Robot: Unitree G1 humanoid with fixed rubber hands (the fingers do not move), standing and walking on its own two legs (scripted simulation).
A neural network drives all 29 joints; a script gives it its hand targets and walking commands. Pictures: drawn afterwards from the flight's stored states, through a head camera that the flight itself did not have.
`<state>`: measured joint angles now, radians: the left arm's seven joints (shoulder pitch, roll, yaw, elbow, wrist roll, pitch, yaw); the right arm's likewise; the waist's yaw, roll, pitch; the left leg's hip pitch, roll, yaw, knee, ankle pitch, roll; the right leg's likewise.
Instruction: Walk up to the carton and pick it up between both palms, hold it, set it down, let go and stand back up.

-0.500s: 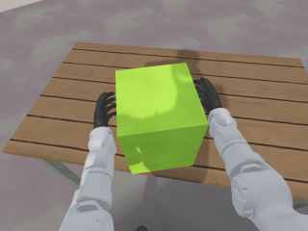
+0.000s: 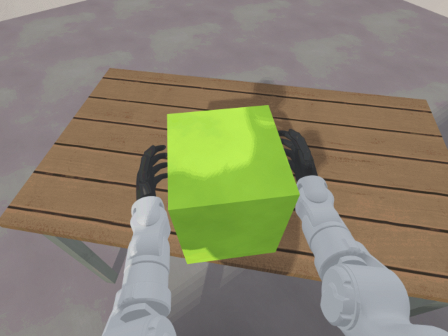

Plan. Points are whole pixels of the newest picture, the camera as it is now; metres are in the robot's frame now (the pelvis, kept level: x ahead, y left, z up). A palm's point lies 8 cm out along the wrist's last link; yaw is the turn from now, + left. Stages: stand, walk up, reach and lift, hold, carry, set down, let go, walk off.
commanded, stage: reach and lift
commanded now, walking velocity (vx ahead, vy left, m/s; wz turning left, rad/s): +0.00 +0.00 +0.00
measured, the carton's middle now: (225, 188) +0.39 +0.09 -0.01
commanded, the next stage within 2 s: none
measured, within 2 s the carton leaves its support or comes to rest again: leaves its support in 1.52 s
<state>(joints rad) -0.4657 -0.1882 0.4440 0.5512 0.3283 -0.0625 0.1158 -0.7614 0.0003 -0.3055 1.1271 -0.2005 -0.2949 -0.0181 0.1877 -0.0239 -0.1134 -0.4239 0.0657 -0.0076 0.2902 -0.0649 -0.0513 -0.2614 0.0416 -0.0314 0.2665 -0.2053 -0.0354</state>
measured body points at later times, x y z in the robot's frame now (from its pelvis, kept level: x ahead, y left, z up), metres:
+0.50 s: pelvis +0.00 -0.01 +0.00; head +0.05 +0.00 +0.45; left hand +0.34 +0.23 +0.05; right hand +0.44 -0.05 +0.05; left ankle +0.03 +0.15 -0.75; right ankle -0.06 -0.10 -0.75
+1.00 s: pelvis +0.00 -0.01 +0.00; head +0.05 +0.00 +0.45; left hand +0.33 +0.23 +0.05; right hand +0.44 -0.05 +0.05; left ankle +0.03 +0.15 -0.75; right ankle -0.06 -0.10 -0.75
